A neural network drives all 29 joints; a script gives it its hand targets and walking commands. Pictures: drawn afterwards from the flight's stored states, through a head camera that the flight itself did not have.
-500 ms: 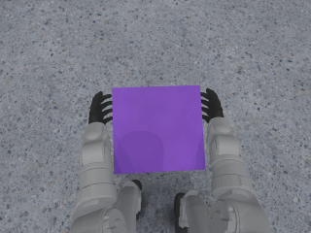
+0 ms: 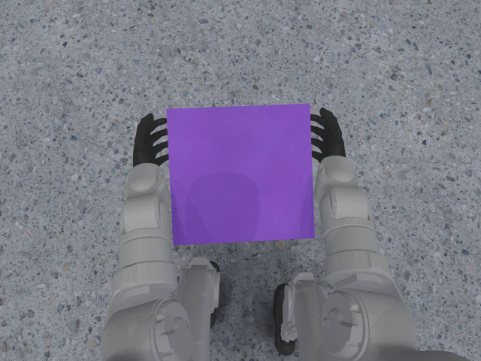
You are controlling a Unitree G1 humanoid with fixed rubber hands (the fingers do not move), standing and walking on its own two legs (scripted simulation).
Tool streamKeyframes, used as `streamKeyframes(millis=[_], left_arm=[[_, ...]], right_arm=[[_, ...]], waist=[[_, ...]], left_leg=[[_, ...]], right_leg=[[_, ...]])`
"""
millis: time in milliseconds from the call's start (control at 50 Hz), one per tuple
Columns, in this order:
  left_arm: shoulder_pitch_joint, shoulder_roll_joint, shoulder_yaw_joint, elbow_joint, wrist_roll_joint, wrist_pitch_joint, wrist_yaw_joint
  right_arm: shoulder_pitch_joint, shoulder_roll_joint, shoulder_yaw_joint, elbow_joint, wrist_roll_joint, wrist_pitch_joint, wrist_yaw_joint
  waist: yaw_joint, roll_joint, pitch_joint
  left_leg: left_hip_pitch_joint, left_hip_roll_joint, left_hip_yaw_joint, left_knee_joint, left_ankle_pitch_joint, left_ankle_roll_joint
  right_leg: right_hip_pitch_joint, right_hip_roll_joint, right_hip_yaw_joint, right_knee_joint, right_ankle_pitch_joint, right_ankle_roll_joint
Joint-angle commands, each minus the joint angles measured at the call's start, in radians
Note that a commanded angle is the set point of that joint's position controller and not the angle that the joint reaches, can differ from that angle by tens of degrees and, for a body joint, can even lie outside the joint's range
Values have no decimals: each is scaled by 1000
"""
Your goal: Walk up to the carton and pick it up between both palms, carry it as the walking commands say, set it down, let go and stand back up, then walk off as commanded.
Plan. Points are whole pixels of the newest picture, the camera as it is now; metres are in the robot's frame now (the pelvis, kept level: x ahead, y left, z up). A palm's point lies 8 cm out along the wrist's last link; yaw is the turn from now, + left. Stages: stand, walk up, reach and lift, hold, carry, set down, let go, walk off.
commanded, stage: set down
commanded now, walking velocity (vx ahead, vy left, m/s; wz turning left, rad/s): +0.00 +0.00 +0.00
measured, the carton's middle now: (239, 174) +0.42 +0.06 -0.16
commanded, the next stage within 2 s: none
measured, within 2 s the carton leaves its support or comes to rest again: neither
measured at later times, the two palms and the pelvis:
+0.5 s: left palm (156, 165) +0.42 +0.22 -0.15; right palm (314, 156) +0.47 -0.08 -0.15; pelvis -0.03 +0.00 -0.07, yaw -1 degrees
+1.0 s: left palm (165, 166) +0.45 +0.22 -0.24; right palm (299, 158) +0.49 -0.07 -0.24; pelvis -0.03 +0.00 -0.13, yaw -1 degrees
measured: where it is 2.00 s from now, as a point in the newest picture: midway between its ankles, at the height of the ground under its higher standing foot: (245, 319)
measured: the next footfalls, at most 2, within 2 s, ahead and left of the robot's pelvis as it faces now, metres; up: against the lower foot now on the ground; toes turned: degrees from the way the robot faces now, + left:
none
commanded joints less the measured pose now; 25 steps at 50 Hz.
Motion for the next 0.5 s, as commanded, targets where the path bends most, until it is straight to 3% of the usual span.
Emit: streamKeyframes(millis=[0,320,480], left_arm=[[-579,-904,-631,104,-175,-8,-376],[-786,-826,-550,160,-191,7,-353],[-873,-806,-523,165,-188,12,-344]], right_arm=[[-617,960,615,67,167,-30,344],[-822,905,523,141,183,-10,300],[-899,881,484,170,183,-6,296]], waist=[[49,10,-921],[57,7,-935],[65,16,-944]], left_leg=[[701,-168,31,3,375,-11],[522,-171,71,132,193,-15],[499,-169,78,193,173,-18]], right_leg=[[239,157,-6,-100,255,11],[87,168,-38,42,101,8],[-7,174,-53,108,64,5]])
